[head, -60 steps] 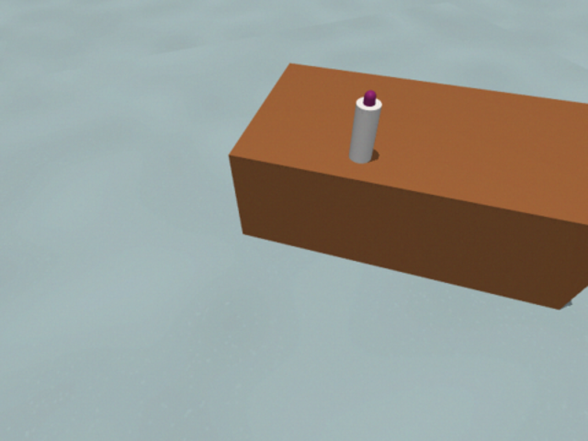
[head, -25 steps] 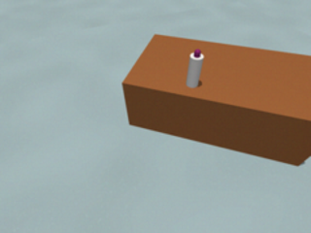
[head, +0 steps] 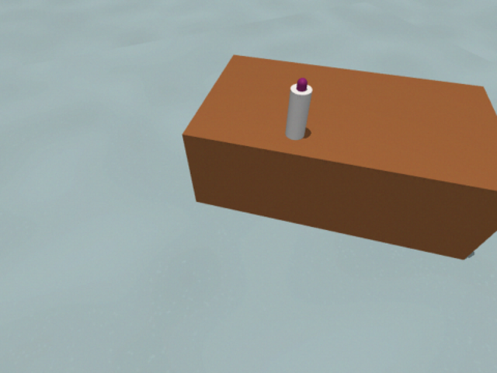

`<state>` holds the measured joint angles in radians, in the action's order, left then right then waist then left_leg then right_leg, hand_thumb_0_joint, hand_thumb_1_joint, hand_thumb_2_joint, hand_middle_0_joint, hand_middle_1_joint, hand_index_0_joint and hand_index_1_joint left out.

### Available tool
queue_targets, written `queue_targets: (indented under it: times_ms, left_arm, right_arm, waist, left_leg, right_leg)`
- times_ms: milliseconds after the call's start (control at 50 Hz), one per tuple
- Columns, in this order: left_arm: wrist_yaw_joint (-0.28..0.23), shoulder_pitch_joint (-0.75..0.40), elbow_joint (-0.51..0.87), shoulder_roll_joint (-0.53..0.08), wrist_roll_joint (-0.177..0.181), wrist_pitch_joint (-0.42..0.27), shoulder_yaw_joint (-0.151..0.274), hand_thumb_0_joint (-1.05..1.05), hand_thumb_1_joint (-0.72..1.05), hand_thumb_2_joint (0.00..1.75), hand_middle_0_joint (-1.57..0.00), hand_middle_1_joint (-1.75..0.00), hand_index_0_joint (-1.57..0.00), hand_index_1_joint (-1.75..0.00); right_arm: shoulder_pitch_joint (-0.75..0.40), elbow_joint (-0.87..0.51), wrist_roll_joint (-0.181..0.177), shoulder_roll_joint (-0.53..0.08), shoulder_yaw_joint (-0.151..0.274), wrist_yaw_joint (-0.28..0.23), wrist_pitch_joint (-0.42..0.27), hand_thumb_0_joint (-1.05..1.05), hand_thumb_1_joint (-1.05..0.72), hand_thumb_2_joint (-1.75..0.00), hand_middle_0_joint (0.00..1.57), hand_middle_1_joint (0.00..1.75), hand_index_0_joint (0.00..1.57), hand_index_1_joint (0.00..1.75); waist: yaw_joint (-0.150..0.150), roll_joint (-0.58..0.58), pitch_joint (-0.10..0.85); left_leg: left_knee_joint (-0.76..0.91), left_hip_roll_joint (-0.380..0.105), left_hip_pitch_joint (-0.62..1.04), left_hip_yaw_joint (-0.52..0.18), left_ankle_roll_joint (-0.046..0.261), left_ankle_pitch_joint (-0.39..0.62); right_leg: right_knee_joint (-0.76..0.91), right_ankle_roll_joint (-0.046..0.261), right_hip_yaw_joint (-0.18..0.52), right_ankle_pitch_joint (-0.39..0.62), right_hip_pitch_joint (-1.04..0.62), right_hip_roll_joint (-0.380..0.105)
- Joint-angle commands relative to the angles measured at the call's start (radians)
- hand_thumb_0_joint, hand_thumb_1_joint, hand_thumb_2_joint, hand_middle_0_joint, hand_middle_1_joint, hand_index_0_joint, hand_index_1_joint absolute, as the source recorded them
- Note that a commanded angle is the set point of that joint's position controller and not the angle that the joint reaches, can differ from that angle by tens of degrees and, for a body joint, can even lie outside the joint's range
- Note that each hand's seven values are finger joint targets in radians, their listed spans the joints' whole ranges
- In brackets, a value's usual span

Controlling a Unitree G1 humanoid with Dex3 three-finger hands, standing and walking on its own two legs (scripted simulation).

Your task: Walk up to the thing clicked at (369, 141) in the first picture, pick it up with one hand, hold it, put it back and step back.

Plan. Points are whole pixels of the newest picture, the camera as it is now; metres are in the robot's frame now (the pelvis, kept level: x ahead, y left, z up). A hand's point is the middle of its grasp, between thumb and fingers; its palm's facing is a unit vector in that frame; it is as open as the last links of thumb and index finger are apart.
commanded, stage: walk up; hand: left
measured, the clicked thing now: (298, 108) +1.05 -0.17 -0.20
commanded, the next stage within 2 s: none
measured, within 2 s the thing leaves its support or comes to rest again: neither
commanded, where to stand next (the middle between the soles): +0.57 -0.30 m, yaw -14 degrees
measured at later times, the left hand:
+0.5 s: hand (170, 349) +0.20 +0.17 -0.17, palm faces -0.17 -0.94 -0.31, open 7.4 cm
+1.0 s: hand (249, 219) +0.48 +0.02 -0.13, palm faces -0.27 -0.88 -0.39, open 7.4 cm
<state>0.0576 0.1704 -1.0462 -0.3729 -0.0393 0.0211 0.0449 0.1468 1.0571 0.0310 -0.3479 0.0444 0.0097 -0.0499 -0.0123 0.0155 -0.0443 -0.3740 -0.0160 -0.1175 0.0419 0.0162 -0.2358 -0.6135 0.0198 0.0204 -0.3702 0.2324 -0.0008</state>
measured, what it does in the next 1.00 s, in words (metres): walks ahead, turning right: right foot, then left foot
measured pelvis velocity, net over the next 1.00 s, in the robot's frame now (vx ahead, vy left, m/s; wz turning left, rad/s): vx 0.30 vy -0.21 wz -0.28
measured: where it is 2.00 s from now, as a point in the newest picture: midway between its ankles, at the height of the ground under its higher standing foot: (331, 300)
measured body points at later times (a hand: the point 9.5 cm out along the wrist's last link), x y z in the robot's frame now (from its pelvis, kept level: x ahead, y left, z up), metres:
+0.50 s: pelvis +0.13 -0.09 -0.02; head +0.15 -0.08 +0.43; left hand +0.21 +0.22 -0.15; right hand +0.16 -0.43 -0.12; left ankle +0.22 +0.01 -0.74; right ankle +0.10 -0.22 -0.74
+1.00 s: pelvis +0.30 -0.21 -0.02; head +0.31 -0.23 +0.43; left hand +0.49 +0.06 -0.11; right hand +0.24 -0.54 -0.14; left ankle +0.29 -0.05 -0.67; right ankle +0.33 -0.33 -0.74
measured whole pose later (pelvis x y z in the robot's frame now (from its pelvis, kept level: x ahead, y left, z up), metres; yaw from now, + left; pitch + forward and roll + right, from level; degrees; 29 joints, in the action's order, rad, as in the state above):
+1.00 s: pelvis +0.30 -0.21 -0.02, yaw -16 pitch -4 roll +0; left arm 0.07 0.22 -0.80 -0.41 0.01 -0.05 0.07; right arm 0.35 0.87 0.01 -0.45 0.06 0.01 -0.05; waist 0.01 -0.03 -0.10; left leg -1.15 -0.10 -0.38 0.01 0.03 -0.43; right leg -0.67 0.04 -0.03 -0.27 0.34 -0.01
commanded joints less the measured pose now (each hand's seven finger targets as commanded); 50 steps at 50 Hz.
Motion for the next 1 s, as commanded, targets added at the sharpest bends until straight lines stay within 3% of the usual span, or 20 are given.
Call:
queue_targets:
  times_ms: [0,120,180,200,220,240,340,400,440,460,480,500,520,600,700,820,840,860,880,980]
  left_arm:
    - [0.030,-0.081,0.161,-0.241,-0.006,-0.013,0.086,0.00,0.90,0.90,-0.20,-0.30,-0.20,-0.30]
    - [0.072,0.003,0.183,-0.213,-0.004,-0.016,0.096,0.00,0.90,0.90,-0.20,-0.30,-0.20,-0.30]
    - [0.052,0.180,0.127,-0.243,-0.011,-0.034,0.115,0.00,0.90,0.90,-0.20,-0.30,-0.20,-0.30]
    - [0.035,0.300,0.110,-0.313,-0.012,-0.043,0.142,0.00,0.90,0.90,-0.20,-0.30,-0.20,-0.30]
    - [0.018,0.328,0.149,-0.409,-0.006,-0.051,0.158,0.00,0.90,0.90,-0.20,-0.30,-0.20,-0.30]
    - [0.021,0.242,0.186,-0.435,0.006,-0.051,0.151,0.00,0.90,0.90,-0.20,-0.30,-0.20,-0.30]
    - [0.006,0.101,0.248,-0.327,0.016,-0.054,0.113,0.00,0.90,0.90,-0.20,-0.30,-0.20,-0.30]
    - [0.010,0.086,0.286,-0.320,0.010,-0.058,0.108,0.00,0.90,0.90,-0.20,-0.30,-0.20,-0.30]
    - [0.010,0.016,0.313,-0.298,0.020,-0.055,0.097,0.00,0.90,0.90,-0.20,-0.30,-0.20,-0.30]
    - [0.012,0.005,0.326,-0.251,0.013,-0.051,0.076,0.00,0.90,0.90,-0.20,-0.30,-0.20,-0.30]
    - [0.010,0.045,0.337,-0.156,0.012,-0.051,0.053,0.00,0.90,0.90,-0.20,-0.30,-0.20,-0.30]
    - [-0.001,0.076,0.339,-0.167,0.014,-0.046,0.056,0.00,0.90,0.90,-0.20,-0.30,-0.20,-0.30]
    - [-0.009,0.101,0.314,-0.281,0.007,-0.043,0.077,0.00,0.90,0.90,-0.20,-0.30,-0.20,-0.30]
    - [0.008,0.152,0.237,-0.276,0.018,-0.055,0.091,0.00,0.90,0.90,-0.20,-0.30,-0.20,-0.30]
    - [0.041,0.011,0.303,-0.208,0.021,-0.055,0.074,0.00,0.90,0.90,-0.20,-0.30,-0.20,-0.30]
    - [0.031,0.182,0.239,-0.249,0.022,-0.065,0.112,0.00,0.90,0.90,-0.20,-0.30,-0.20,-0.30]
    - [0.018,0.285,0.223,-0.313,0.017,-0.073,0.138,0.00,0.90,0.90,-0.20,-0.30,-0.20,-0.30]
    - [0.002,0.293,0.251,-0.387,0.021,-0.080,0.149,0.00,0.90,0.90,-0.20,-0.30,-0.20,-0.30]
    - [0.003,0.252,0.271,-0.407,0.036,-0.076,0.141,0.00,0.90,0.90,-0.20,-0.30,-0.20,-0.30]
    - [-0.015,0.083,0.306,-0.295,0.038,-0.090,0.097,0.00,0.90,0.90,-0.20,-0.30,-0.20,-0.30]
  right_arm:
    - [0.045,-0.106,0.005,-0.365,0.112,-0.036,-0.050,0.00,-0.90,-0.90,0.20,0.30,0.20,0.30]
    - [-0.021,-0.178,0.026,-0.362,0.120,-0.014,-0.050,0.00,-0.90,-0.90,0.20,0.30,0.20,0.30]
    - [-0.003,-0.189,0.022,-0.315,0.101,-0.011,-0.030,0.00,-0.90,-0.90,0.20,0.30,0.20,0.30]
    - [0.024,-0.201,0.019,-0.252,0.077,-0.012,-0.024,0.00,-0.90,-0.90,0.20,0.30,0.20,0.30]
    - [0.023,-0.252,-0.008,-0.194,0.045,-0.005,-0.026,0.00,-0.90,-0.90,0.20,0.30,0.20,0.30]
    - [-0.008,-0.252,-0.003,-0.281,0.073,-0.009,-0.019,0.00,-0.90,-0.90,0.20,0.30,0.20,0.30]
    - [0.149,-0.182,-0.017,-0.300,0.079,0.012,-0.032,0.00,-0.90,-0.90,0.20,0.30,0.20,0.30]
    - [0.173,-0.210,-0.014,-0.282,0.084,0.020,-0.044,0.00,-0.90,-0.90,0.20,0.30,0.20,0.30]
    - [0.306,-0.180,-0.008,-0.271,0.098,0.009,-0.058,0.00,-0.90,-0.90,0.20,0.30,0.20,0.30]
    - [0.384,-0.157,0.002,-0.299,0.117,-0.004,-0.064,0.00,-0.90,-0.90,0.20,0.30,0.20,0.30]
    - [0.461,-0.151,0.022,-0.390,0.141,-0.016,-0.072,0.00,-0.90,-0.90,0.20,0.30,0.20,0.30]
    - [0.411,-0.202,0.020,-0.458,0.146,-0.020,-0.083,0.00,-0.90,-0.90,0.20,0.30,0.20,0.30]
    - [0.287,-0.240,-0.020,-0.470,0.144,-0.019,-0.084,0.00,-0.90,-0.90,0.20,0.30,0.20,0.30]
    - [0.185,-0.262,-0.017,-0.339,0.094,-0.016,-0.091,0.00,-0.90,-0.90,0.20,0.30,0.20,0.30]
    - [0.236,-0.265,-0.009,-0.356,0.098,-0.007,-0.090,0.00,-0.90,-0.90,0.20,0.30,0.20,0.30]
    - [0.222,-0.299,-0.017,-0.325,0.083,-0.006,-0.059,0.00,-0.90,-0.90,0.20,0.30,0.20,0.30]
    - [0.253,-0.311,-0.021,-0.270,0.063,-0.007,-0.057,0.00,-0.90,-0.90,0.20,0.30,0.20,0.30]
    - [0.275,-0.344,-0.033,-0.200,0.032,-0.006,-0.056,0.00,-0.90,-0.90,0.20,0.30,0.20,0.30]
    - [0.213,-0.334,-0.032,-0.301,0.066,-0.017,-0.044,0.00,-0.90,-0.90,0.20,0.30,0.20,0.30]
    - [0.306,-0.243,-0.022,-0.295,0.070,0.005,-0.033,0.00,-0.90,-0.90,0.20,0.30,0.20,0.30]
  waist:
    - [0.034,-0.035,-0.050]
    - [-0.001,-0.188,-0.040]
    - [-0.074,0.010,0.028]
    - [-0.141,0.238,0.059]
    - [-0.140,0.438,0.038]
    - [-0.099,0.257,-0.016]
    - [-0.007,0.155,-0.038]
    - [0.001,0.165,-0.018]
    - [0.082,0.085,0.037]
    - [0.138,0.000,0.056]
    - [0.175,-0.262,0.067]
    - [0.131,-0.265,0.035]
    - [0.079,-0.130,-0.021]
    - [0.012,-0.134,-0.090]
    - [0.045,-0.185,-0.054]
    - [-0.071,-0.017,0.107]
    - [-0.125,0.168,0.160]
    - [-0.103,0.360,0.146]
    - [-0.108,0.219,0.115]
    - [0.013,0.146,-0.041]
  left_leg:
    - [0.221,-0.416,0.071,-0.364,0.215,-0.326]
    - [0.103,-0.266,-0.112,-0.034,0.143,-0.219]
    - [-0.238,-0.169,-0.264,0.084,0.098,-0.245]
    - [-0.553,-0.092,-0.382,0.126,0.069,-0.238]
    - [-0.779,0.040,-0.590,0.090,0.017,-0.421]
    - [-0.821,-0.034,-0.541,-0.037,0.008,-0.380]
    - [-0.566,-0.101,-0.352,-0.038,0.015,-0.235]
    - [-0.355,-0.074,-0.233,-0.015,0.010,-0.195]
    - [-0.202,-0.030,0.007,0.054,-0.011,0.004]
    - [-0.180,-0.021,0.213,0.032,-0.012,0.040]
    - [-0.004,-0.176,0.285,-0.250,0.024,-0.275]
    - [0.205,-0.443,0.178,-0.736,0.101,-0.588]
    - [0.250,-0.499,0.062,-0.779,0.178,-0.665]
    - [0.143,-0.321,-0.042,-0.295,0.180,-0.204]
    - [0.050,-0.268,-0.018,-0.033,0.179,0.249]
    - [-0.354,-0.200,-0.173,0.054,0.104,0.268]
    - [-0.649,-0.127,-0.305,0.091,0.069,0.177]
    - [-0.841,-0.012,-0.531,0.069,0.030,-0.272]
    - [-0.921,-0.045,-0.544,-0.042,0.024,-0.300]
    - [-0.709,-0.114,-0.397,-0.052,0.008,-0.110]
  right_leg:
    - [-0.357,0.005,0.164,-0.031,0.403,-0.120]
    - [-0.063,-0.006,-0.034,0.044,0.093,-0.091]
    - [0.018,-0.001,-0.143,0.114,-0.188,0.015]
    - [0.141,0.041,0.003,-0.075,-0.301,-0.028]
    - [0.396,0.150,0.515,-0.268,-0.285,-0.270]
    - [0.469,0.259,0.712,-0.388,-0.127,-0.384]
    - [0.336,0.211,0.300,-0.152,0.041,-0.216]
    - [0.301,0.211,0.261,-0.065,0.092,-0.219]
    - [0.153,0.174,0.171,-0.025,0.214,-0.168]
    - [-0.001,0.131,0.135,-0.097,0.395,-0.111]
    - [-0.312,0.087,0.063,-0.180,0.535,0.054]
    - [-0.532,0.045,0.121,-0.168,0.611,0.105]
    - [-0.567,0.045,0.216,-0.123,0.566,0.027]
    - [-0.463,-0.004,0.140,0.048,0.453,-0.058]
    - [-0.173,-0.013,-0.002,0.080,0.309,-0.083]
    - [0.043,0.038,-0.103,0.157,-0.194,0.018]
    - [0.119,0.078,0.044,0.007,-0.329,-0.048]
    - [0.276,0.186,0.501,-0.056,-0.369,-0.317]
    - [0.344,0.282,0.652,-0.104,-0.246,-0.393]
    - [0.308,0.218,0.242,0.023,0.075,-0.205]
